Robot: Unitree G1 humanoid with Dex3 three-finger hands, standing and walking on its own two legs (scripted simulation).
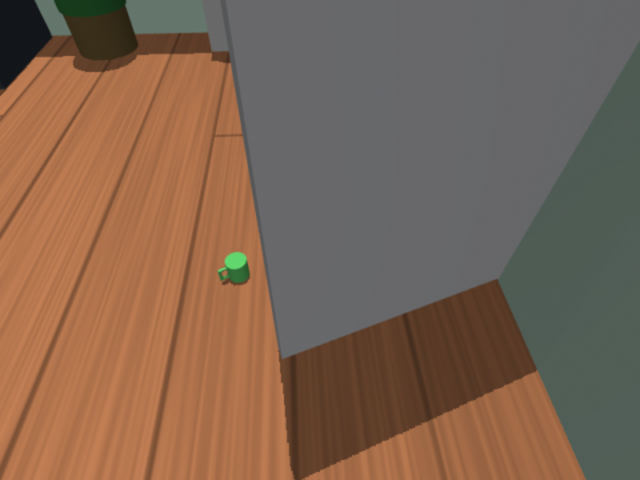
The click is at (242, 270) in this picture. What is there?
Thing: mug
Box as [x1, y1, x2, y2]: [218, 252, 249, 282]
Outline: 242,253 234,252 226,257 226,266 218,270 221,280 228,277 232,281 239,282 247,278 249,272 246,258
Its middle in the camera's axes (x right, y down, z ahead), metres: -0.34 +0.12 +1.51
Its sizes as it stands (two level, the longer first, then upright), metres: 0.116 0.082 0.088
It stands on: the floor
